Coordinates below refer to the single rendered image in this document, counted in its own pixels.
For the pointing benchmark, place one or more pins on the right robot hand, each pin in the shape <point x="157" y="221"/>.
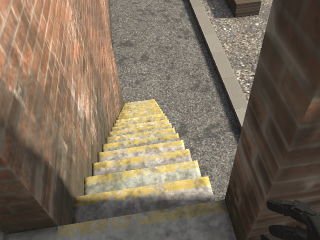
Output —
<point x="300" y="212"/>

